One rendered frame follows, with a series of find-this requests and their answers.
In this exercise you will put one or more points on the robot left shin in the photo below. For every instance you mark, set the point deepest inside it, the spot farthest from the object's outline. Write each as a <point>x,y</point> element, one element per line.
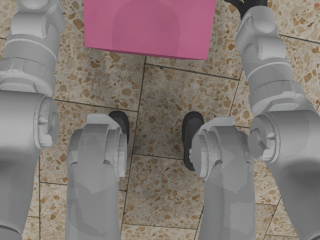
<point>74,141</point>

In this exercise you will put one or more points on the robot right shin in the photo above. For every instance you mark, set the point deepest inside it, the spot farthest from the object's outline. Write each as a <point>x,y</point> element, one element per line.
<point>221,121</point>

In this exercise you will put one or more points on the left robot forearm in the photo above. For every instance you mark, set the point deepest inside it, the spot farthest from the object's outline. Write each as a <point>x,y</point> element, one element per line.
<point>32,46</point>

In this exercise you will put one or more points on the robot right hand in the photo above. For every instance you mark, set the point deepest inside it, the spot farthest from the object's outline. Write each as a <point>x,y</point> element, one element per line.
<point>244,7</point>

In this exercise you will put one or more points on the right robot forearm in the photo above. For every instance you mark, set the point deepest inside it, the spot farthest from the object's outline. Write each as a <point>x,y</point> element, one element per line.
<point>267,69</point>

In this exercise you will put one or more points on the robot left upper arm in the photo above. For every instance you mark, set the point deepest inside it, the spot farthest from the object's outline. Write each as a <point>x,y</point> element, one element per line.
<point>29,122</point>

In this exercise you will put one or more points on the carton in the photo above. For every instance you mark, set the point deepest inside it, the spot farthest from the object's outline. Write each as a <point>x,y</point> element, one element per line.
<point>175,29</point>

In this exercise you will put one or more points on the robot right upper arm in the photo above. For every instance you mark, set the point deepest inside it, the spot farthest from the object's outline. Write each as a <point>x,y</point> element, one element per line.
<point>289,143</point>

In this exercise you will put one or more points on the robot shin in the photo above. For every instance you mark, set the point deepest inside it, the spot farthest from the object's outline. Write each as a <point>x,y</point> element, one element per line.
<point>74,141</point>
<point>221,121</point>

